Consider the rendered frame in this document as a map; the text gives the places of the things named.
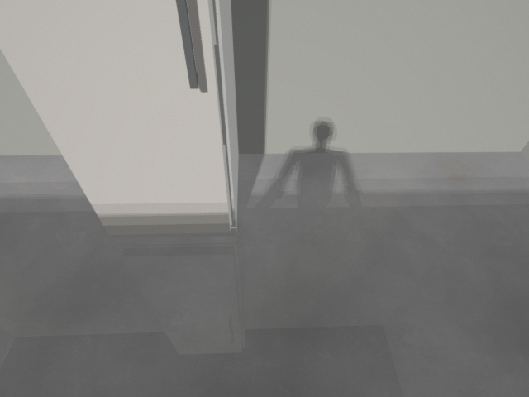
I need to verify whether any handle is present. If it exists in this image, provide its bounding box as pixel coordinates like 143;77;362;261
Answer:
176;0;198;89

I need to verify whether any fridge door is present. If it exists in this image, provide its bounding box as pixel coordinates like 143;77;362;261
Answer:
0;0;231;235

